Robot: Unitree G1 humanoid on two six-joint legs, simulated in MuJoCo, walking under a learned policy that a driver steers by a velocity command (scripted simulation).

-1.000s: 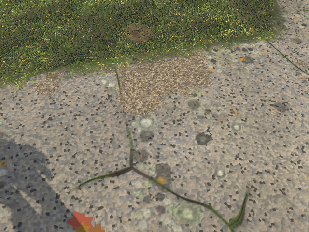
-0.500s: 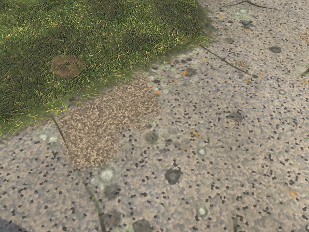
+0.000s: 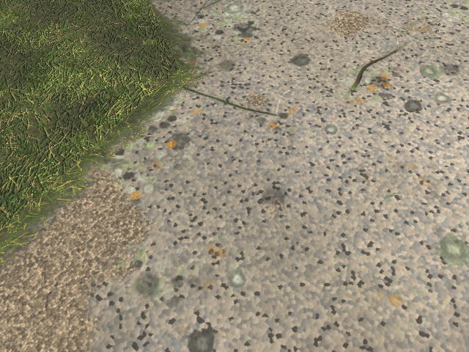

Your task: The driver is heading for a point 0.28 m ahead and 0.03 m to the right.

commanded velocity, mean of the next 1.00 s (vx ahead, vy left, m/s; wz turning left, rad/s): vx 0.16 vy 0.00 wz -0.19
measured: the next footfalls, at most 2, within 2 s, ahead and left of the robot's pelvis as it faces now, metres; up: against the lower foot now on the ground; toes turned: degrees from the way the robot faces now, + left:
left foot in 0.30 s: +0.34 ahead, +0.10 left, +0.00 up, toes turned -7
right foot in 0.66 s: +0.24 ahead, -0.09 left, +0.00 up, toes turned -7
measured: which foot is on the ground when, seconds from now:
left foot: up 0.00-0.28, down 0.30-1.00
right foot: down 0.00-0.32, up 0.34-0.64, down 0.66-1.00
